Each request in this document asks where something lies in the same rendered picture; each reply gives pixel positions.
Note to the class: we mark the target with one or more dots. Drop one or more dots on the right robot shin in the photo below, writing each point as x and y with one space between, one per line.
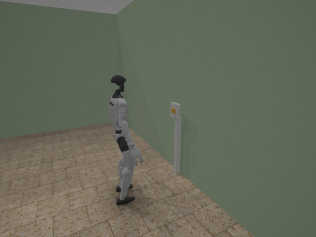
125 183

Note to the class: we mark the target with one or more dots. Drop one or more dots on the robot right hand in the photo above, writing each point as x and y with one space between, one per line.
134 154

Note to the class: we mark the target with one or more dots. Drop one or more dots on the panel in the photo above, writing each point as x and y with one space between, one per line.
177 135

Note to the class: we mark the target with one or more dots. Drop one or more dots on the robot right upper arm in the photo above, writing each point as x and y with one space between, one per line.
122 106

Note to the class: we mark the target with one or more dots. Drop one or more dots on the robot right forearm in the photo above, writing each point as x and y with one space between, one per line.
127 135

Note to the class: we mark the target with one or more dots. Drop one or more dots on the humanoid robot head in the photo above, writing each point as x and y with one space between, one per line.
119 80

